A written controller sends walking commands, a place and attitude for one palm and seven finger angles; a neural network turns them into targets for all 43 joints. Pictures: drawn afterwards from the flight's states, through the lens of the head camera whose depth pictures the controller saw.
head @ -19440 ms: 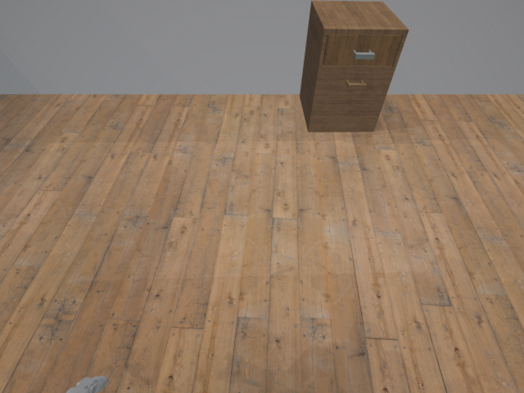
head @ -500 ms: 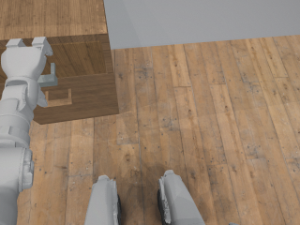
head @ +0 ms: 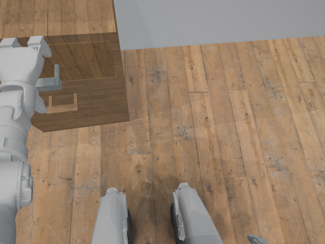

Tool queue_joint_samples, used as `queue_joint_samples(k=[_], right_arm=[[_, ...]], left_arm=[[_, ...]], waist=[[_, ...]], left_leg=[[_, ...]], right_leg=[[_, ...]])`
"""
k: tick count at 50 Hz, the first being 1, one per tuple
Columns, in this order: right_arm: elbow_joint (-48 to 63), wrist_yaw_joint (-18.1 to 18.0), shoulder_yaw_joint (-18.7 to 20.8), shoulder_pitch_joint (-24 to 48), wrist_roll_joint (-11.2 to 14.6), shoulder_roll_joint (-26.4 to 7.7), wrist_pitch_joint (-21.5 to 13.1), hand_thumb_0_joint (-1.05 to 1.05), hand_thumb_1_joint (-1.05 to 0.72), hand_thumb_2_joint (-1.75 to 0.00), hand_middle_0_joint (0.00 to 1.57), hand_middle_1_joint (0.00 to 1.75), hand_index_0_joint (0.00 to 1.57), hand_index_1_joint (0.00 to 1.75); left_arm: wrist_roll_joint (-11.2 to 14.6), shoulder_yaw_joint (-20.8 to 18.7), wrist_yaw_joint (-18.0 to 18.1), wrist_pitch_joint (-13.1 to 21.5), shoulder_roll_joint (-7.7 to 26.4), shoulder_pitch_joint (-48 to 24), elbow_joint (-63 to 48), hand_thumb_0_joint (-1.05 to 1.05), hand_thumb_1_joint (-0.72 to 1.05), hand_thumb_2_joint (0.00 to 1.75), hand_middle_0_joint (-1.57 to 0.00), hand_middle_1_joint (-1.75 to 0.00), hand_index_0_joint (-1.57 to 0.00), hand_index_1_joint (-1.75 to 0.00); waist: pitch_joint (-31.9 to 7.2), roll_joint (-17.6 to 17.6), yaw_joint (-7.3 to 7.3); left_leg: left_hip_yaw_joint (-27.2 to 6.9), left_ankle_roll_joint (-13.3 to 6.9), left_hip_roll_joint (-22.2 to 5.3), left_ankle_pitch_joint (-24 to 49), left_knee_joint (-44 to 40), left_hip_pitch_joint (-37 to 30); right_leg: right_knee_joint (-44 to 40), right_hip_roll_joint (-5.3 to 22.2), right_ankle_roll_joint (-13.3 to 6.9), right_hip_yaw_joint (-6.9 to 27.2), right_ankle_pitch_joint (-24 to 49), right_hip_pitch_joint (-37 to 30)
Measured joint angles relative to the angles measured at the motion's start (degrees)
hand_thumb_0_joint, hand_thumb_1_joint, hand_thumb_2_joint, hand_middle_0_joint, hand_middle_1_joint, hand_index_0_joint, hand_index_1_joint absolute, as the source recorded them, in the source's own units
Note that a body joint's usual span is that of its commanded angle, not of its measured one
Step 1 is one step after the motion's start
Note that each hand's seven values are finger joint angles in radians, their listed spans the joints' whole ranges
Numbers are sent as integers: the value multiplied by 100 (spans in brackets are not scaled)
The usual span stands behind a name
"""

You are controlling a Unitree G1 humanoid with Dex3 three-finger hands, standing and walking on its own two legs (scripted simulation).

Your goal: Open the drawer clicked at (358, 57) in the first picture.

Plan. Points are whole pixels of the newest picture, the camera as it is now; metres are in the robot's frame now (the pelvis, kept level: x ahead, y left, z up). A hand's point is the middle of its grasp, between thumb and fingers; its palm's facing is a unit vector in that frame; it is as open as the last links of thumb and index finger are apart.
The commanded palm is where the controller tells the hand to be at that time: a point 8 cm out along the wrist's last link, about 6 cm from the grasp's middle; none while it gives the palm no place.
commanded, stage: re-aim the fingers above the handle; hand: left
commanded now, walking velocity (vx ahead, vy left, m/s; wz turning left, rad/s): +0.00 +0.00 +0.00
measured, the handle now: (40, 77) +0.56 +0.29 -0.08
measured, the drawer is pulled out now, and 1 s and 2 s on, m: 0.00 0.00 0.00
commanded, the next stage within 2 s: lower the fingers behind the handle in 0.94 s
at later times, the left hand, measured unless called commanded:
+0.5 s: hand (34, 79) +0.52 +0.28 -0.03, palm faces +0.04 -0.05 -1.00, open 13.7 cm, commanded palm +0.51 +0.29 +0.03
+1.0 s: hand (35, 79) +0.52 +0.28 -0.03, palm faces +0.01 -0.06 -1.00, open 13.8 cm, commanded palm +0.51 +0.29 +0.02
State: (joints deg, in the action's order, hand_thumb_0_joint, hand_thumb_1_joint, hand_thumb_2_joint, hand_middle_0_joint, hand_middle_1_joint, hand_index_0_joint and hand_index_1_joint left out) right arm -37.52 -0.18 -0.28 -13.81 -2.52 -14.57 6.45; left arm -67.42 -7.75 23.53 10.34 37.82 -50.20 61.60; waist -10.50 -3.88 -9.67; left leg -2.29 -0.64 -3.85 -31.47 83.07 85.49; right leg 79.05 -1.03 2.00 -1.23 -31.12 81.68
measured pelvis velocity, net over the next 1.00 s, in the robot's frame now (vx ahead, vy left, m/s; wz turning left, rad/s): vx -0.01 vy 0.00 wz -0.01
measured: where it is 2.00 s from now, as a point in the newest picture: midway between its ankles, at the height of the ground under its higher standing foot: (153, 236)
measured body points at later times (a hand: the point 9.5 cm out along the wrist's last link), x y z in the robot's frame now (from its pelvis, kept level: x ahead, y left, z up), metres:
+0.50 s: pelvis +0.00 +0.01 -0.01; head +0.19 +0.04 +0.39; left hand +0.51 +0.28 +0.02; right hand +0.05 -0.27 -0.13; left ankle +0.04 +0.11 -0.58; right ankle +0.05 -0.14 -0.58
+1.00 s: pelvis -0.01 +0.00 -0.02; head +0.19 +0.04 +0.39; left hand +0.51 +0.28 +0.02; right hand +0.03 -0.28 -0.13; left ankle +0.04 +0.11 -0.58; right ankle +0.05 -0.14 -0.58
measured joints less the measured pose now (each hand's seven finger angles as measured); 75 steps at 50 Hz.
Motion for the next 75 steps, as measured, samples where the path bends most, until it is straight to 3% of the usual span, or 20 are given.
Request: queue_joint_samples(k=[5,10,15,20,24,27,31,35,39,42,45,49,52,55,58,61,65,68,70,75], right_arm=[[183,-6,-92,23,59,-43,68,0,-91,-90,20,30,20,30],[42,-50,5,-82,50,-36,-38,0,-91,-90,21,30,20,30],[-239,-105,157,-92,-27,1,-79,0,-91,-90,21,30,20,30],[-152,-94,154,40,-76,13,-21,0,-91,-90,21,30,20,30],[37,-14,62,109,-69,-8,75,0,-91,-90,20,30,20,30],[124,46,-38,157,-23,-8,142,0,-91,-90,20,30,20,30],[160,68,-107,132,49,34,137,0,-91,-90,20,30,20,30],[26,25,-67,-45,85,83,42,0,-91,-90,21,30,20,30],[-191,-62,18,-224,61,101,-40,0,-91,-90,21,30,20,30],[-241,-135,44,-277,41,76,-69,0,-91,-90,21,30,20,30],[-140,-172,36,-248,7,9,-73,0,-91,-90,21,30,20,30],[65,-117,60,-159,-62,-93,3,0,-91,-90,20,30,20,30],[124,-21,44,-53,-57,-131,97,0,-91,-90,20,30,20,30],[100,49,6,37,-16,-103,111,0,-91,-90,20,30,20,30],[-6,68,-20,53,31,-35,43,0,-91,-90,20,30,20,30],[-153,30,-22,23,43,46,-69,0,-91,-90,20,30,20,30],[-240,-79,-35,-19,33,96,-162,0,-91,-90,21,30,20,30],[-138,-147,-45,-39,10,69,-166,0,-91,-90,21,30,20,30],[-17,-165,-35,-56,-14,21,-136,0,-91,-90,21,30,20,30],[148,-89,-6,-47,-71,-94,7,0,-91,-90,20,30,20,30]], left_arm=[[19,-220,-145,-220,377,106,251,0,-48,30,-34,-122,-34,-122],[187,-72,-546,-14,630,148,146,0,-48,30,-33,-121,-33,-121],[331,299,-807,421,382,129,-380,0,-49,30,-33,-120,-32,-120],[171,107,-424,621,89,89,-572,0,-49,30,-33,-120,-32,-120],[4,-86,130,457,51,63,-364,0,-48,30,-38,-125,-33,-121],[-125,-113,279,109,104,8,-174,0,-48,30,-38,-125,-34,-123],[-26,-233,95,-417,332,-56,113,0,-48,30,-36,-123,-34,-123],[210,11,-417,-547,489,-81,170,0,-48,30,-34,-122,-33,-122],[377,484,-941,-249,383,-79,-7,0,-48,30,-33,-121,-33,-121],[388,583,-1083,170,249,-65,-117,0,-49,30,-33,-120,-32,-121],[237,331,-896,544,213,-42,-167,0,-49,30,-33,-120,-32,-120],[11,-148,-221,711,246,81,-281,0,-49,30,-36,-122,-32,-120],[-112,-326,177,414,275,127,-235,0,-48,30,-37,-124,-32,-120],[-122,-434,291,-14,389,87,-49,0,-48,30,-36,-123,-32,-120],[-3,-334,103,-316,512,-27,158,0,-48,30,-35,-122,-32,-120],[143,9,-302,-405,576,-199,252,0,-48,30,-34,-121,-32,-120],[245,345,-857,-120,589,-351,173,0,-49,30,-33,-121,-32,-120],[215,290,-1022,250,596,-349,69,0,-49,30,-33,-120,-32,-120],[147,77,-923,413,597,-227,-36,0,-49,30,-33,-120,-32,-120],[28,-326,-464,610,653,113,-148,0,-48,30,-32,-120,-32,-120]], waist=[[121,-2,8],[116,48,205],[37,113,336],[-7,84,170],[33,22,59],[109,-2,24],[178,-14,23],[161,24,151],[68,67,250],[-20,96,196],[-79,89,46],[-22,25,-55],[97,-8,-16],[195,-11,56],[201,14,164],[144,61,238],[27,103,189],[-39,102,70],[-52,76,19],[0,41,81]], left_leg=[[85,-21,-24,6,-16,-30],[58,-20,25,1,55,121],[-37,-19,96,-55,189,237],[-85,-34,89,-97,280,312],[-55,-60,61,-98,312,333],[-11,-73,44,-55,272,300],[40,-71,32,38,130,221],[46,-55,47,102,-35,70],[-14,-34,84,106,-113,-66],[-53,-27,91,68,-69,-64],[-74,-24,63,2,83,80],[-56,-36,21,-72,324,328],[-10,-49,9,-73,413,434],[30,-50,15,-20,390,491],[32,-34,36,39,316,504],[-12,-9,71,65,259,480],[-110,23,89,12,306,469],[-155,30,65,-78,437,531],[-160,25,40,-146,553,600],[-94,-9,-1,-260,826,799]], right_leg=[[21,-19,28,86,21,23],[107,26,31,60,-20,152],[205,87,19,-32,-114,192],[226,72,1,-75,-130,222],[238,44,35,-41,-100,254],[213,30,69,5,-46,249],[105,21,77,53,50,207],[-32,36,63,52,97,66],[-116,69,28,-13,72,-105],[-89,72,-4,-51,28,-124],[37,39,-36,-65,-20,13],[262,-2,-5,-31,-63,276],[373,-13,50,23,-56,411],[394,-5,66,64,-15,499],[358,15,53,63,15,523],[320,47,28,16,7,483],[334,58,-12,-81,-62,421],[422,29,-34,-118,-132,459],[513,2,-41,-117,-176,526],[789,-35,12,-36,-256,764]])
